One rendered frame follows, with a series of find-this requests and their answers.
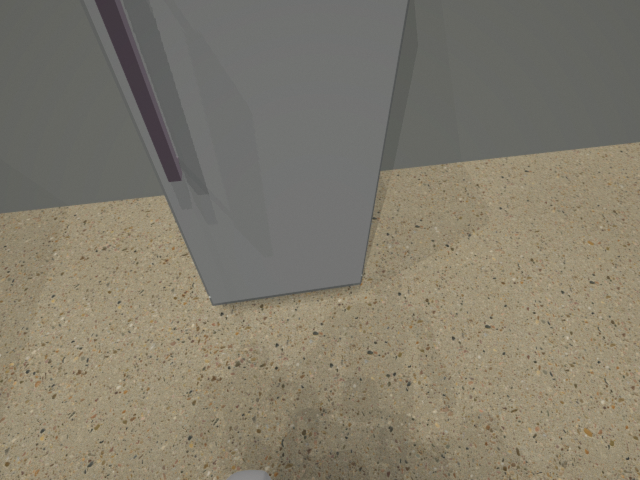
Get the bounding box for handle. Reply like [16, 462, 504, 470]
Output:
[95, 0, 182, 182]

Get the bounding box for fridge door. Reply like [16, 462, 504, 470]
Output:
[84, 0, 408, 304]

